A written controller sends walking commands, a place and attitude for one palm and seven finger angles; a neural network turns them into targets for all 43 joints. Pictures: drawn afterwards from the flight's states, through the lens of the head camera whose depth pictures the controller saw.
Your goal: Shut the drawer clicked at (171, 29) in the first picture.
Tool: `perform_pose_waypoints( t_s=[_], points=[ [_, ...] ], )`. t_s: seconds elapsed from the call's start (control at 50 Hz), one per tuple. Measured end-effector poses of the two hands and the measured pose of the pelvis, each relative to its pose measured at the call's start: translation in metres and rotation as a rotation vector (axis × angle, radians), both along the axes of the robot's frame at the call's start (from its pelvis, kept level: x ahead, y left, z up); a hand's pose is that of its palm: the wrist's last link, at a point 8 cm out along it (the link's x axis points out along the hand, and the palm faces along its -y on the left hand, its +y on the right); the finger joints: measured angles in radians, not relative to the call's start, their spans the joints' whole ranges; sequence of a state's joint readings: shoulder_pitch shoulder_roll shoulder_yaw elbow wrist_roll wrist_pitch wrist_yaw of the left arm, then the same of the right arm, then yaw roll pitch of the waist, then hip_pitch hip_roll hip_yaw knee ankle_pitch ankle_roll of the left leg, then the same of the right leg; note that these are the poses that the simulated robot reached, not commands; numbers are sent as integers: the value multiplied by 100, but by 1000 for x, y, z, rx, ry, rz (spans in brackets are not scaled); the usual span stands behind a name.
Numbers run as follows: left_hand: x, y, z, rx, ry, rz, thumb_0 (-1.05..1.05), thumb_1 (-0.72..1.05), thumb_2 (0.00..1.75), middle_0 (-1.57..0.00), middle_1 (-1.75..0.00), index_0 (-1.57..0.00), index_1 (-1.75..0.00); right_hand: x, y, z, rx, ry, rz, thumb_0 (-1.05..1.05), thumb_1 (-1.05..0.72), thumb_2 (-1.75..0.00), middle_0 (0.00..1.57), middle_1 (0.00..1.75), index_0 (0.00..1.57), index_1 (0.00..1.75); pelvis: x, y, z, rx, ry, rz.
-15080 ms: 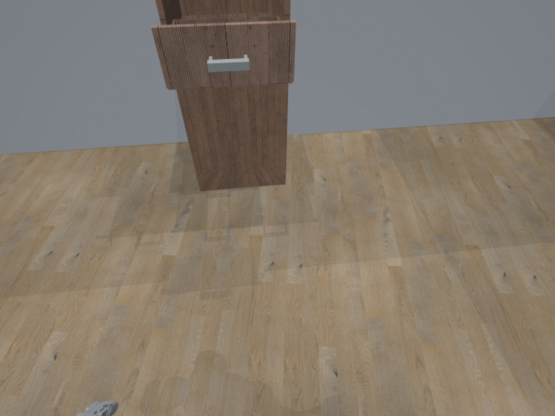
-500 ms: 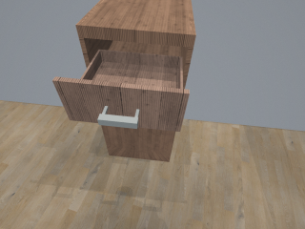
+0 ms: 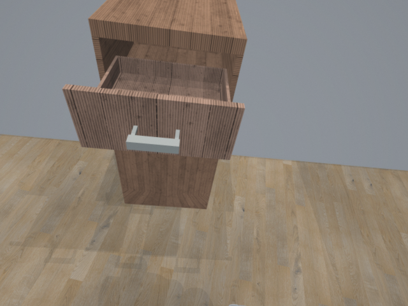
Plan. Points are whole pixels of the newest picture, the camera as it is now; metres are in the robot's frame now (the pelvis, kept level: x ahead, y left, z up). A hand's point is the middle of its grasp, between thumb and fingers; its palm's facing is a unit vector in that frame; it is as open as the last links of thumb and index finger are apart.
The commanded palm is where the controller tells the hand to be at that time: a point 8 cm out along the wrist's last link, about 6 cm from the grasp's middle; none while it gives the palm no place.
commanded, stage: raise the hand and make a fist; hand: left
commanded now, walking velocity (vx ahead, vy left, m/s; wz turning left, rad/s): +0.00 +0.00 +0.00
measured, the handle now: (155, 137) +0.48 +0.13 +0.06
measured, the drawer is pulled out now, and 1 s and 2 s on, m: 0.28 0.28 0.28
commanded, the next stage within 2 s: relax the arm and regain balance in 0.62 s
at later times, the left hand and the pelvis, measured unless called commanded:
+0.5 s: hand out of the picture +0.12 +0.20 +0.00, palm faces +0.18 -0.98 +0.06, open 5.4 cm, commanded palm +0.15 +0.21 +0.02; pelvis -0.09 +0.05 -0.09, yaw +2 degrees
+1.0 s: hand out of the picture -0.35 +0.39 -0.21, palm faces +0.21 -0.88 -0.43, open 14.3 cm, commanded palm none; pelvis -0.29 +0.12 -0.06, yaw +4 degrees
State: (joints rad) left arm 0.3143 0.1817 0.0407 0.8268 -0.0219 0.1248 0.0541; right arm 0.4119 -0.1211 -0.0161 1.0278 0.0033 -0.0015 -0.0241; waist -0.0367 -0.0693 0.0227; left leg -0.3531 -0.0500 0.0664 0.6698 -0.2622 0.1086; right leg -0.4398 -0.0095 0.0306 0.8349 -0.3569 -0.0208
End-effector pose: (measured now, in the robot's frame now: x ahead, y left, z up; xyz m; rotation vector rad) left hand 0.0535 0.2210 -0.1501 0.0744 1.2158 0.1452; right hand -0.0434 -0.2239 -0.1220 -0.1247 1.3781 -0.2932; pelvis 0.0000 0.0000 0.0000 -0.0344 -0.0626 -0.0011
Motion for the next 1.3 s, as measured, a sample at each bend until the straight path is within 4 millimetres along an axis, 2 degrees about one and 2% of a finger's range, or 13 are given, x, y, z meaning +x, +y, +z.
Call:
perform_pose_waypoints(
  t_s=[0.08,0.18,0.28,0.4,0.48,0.62,0.76,0.84,0.92,1.0,1.06,1.18,1.3],
  points=[
    [87,29,127,142,-697,27,2,94,90,-22,-31,-21,-32,22,6,13,-42,-328,26,1,-90,-90,20,30,20,30,-2,8,-1,11,36,-24],
    [130,-5,233,-17,-1304,-139,1,94,90,-26,-37,-26,-38,89,6,29,-37,-691,133,1,-90,-90,20,30,20,30,-22,26,-14,-26,73,-2],
    [105,-43,205,-314,-1318,-271,0,92,90,-35,-46,-35,-47,157,9,78,-121,-940,278,1,-90,-90,21,30,20,30,-43,38,-32,-23,30,-46],
    [55,-5,102,-130,-1001,-34,0,90,90,-48,-59,-47,-59,207,31,126,-207,-1072,469,1,-90,-90,20,30,20,30,-66,45,-52,-29,35,-35],
    [39,27,122,2,-1251,41,2,90,90,-55,-67,-54,-68,215,54,101,-188,-1048,570,1,-90,-90,20,30,20,30,-82,48,-79,-79,70,16],
    [42,4,227,-11,-1733,-199,2,91,90,-68,-82,-68,-83,163,113,10,13,-844,575,1,-90,-90,20,30,20,30,-115,62,-103,-135,2,133],
    [70,13,173,42,-1272,-307,0,78,84,-75,-90,-75,-90,59,130,-44,46,-588,443,1,-90,-90,18,29,21,30,-168,77,-106,-108,-80,181],
    [-23,75,71,138,-705,-120,0,31,64,-53,-68,-53,-69,12,108,-50,-22,-543,308,0,-91,-90,17,28,21,30,-203,96,-90,-85,-107,120],
    [-228,150,-16,168,-210,149,-1,-5,49,-34,-50,-34,-50,-32,94,-56,-42,-463,271,0,-91,-90,18,29,21,30,-246,110,-81,0,-56,20],
    [-417,206,-18,275,266,222,-3,-23,42,-23,-39,-23,-39,-106,91,-37,-98,-304,294,0,-91,-90,19,30,20,30,-287,120,-57,-32,-47,60],
    [-503,219,10,276,450,211,-3,-33,38,-18,-34,-18,-35,-173,96,-18,-111,-181,289,0,-91,-90,20,30,20,30,-312,138,-33,-3,-6,60],
    [-575,229,27,195,531,174,-2,-43,33,-15,-31,-15,-31,-303,143,-24,-50,31,248,0,-91,-90,20,30,20,30,-375,183,-18,112,-7,37],
    [-545,225,38,120,330,171,-1,-47,31,-15,-30,-15,-30,-394,225,-29,143,128,203,1,-91,-90,20,30,20,30,-414,210,6,80,18,75]
  ],
)
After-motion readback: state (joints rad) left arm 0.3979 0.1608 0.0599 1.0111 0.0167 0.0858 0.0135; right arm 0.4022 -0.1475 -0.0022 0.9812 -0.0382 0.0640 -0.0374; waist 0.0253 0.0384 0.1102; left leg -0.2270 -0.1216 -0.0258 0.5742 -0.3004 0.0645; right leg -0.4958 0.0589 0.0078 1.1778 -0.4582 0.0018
